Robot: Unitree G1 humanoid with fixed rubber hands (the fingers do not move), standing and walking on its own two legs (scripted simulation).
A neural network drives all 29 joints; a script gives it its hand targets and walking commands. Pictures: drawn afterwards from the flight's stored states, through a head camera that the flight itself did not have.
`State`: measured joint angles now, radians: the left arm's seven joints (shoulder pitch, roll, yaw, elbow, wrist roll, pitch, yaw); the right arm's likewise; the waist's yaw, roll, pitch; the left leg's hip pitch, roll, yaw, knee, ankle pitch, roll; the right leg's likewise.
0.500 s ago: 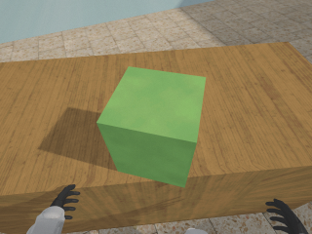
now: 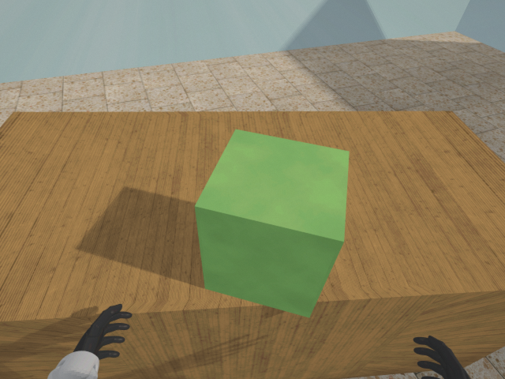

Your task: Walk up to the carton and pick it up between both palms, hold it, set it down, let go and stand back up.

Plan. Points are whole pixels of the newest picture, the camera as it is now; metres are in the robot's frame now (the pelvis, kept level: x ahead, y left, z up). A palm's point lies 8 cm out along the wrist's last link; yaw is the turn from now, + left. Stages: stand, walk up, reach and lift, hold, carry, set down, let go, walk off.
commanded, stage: reach and lift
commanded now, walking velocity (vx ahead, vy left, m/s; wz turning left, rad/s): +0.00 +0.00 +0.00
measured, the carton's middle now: (272, 224) +0.39 -0.01 +0.02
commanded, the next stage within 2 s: none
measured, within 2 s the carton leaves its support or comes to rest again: neither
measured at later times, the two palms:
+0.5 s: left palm (91, 331) +0.19 +0.26 +0.00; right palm (429, 357) +0.17 -0.23 +0.01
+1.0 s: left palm (85, 308) +0.21 +0.26 +0.03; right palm (410, 335) +0.18 -0.19 +0.05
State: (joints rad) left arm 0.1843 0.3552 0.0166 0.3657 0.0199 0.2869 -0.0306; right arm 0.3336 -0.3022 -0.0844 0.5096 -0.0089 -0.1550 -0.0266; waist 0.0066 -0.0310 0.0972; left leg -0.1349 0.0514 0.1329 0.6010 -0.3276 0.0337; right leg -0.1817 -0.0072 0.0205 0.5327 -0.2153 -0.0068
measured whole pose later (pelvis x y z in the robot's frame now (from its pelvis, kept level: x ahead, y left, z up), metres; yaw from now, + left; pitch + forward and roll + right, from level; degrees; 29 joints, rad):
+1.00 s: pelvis +0.03 +0.02 +0.01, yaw +1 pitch -6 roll -2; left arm 0.37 0.35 0.02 0.02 -0.20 -0.07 -0.13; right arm 0.53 -0.08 -0.03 -0.15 0.06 -0.06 -0.21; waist 0.01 0.01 0.10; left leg -0.07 0.03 0.13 0.49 -0.31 0.05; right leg -0.10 -0.02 0.02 0.38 -0.19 0.00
